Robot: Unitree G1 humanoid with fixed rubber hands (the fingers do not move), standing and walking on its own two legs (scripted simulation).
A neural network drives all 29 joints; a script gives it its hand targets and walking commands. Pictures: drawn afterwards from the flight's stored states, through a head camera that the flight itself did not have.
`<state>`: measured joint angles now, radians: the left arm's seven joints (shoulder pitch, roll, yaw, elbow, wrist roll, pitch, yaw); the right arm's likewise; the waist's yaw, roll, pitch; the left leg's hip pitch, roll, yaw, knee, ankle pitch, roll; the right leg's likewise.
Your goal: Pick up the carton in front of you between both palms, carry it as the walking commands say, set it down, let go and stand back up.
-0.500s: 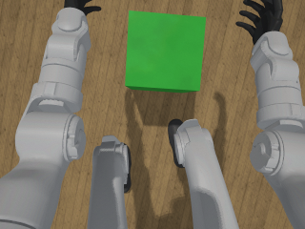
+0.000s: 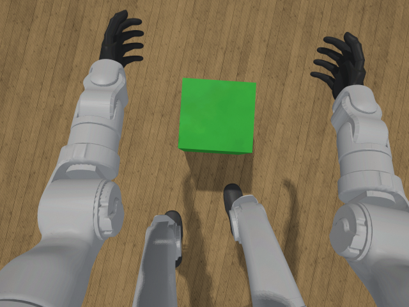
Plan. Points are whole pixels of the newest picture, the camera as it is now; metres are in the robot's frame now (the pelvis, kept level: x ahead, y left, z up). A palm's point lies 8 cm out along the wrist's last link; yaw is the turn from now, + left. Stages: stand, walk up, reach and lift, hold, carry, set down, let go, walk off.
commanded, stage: let go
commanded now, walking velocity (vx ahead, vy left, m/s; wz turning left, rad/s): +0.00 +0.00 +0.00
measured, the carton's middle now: (214, 121) +0.47 -0.09 -0.50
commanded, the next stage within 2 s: stand in 1.32 s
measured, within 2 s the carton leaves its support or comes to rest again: neither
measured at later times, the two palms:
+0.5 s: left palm (59, 155) +0.39 +0.15 +0.01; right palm out of the picture +0.31 -0.28 +0.02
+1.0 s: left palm out of the picture +0.27 +0.25 +0.08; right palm out of the picture +0.25 -0.21 +0.08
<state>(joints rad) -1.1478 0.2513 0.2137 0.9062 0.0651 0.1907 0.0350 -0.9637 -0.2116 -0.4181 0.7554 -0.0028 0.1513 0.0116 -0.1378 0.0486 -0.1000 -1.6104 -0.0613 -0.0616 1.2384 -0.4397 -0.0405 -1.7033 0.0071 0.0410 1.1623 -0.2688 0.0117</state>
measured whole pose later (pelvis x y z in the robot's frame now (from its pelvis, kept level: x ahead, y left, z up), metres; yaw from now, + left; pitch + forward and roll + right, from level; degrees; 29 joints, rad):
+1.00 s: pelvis +0.10 +0.03 +0.15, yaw -2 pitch +0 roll -1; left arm 0.22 0.21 0.04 0.45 0.00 0.07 -0.05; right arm 0.22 -0.21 -0.05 0.43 -0.01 0.08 0.07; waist 0.00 0.03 0.05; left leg -0.10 -0.02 -0.06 0.43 -0.33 0.02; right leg -0.19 0.00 0.05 0.40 -0.20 0.04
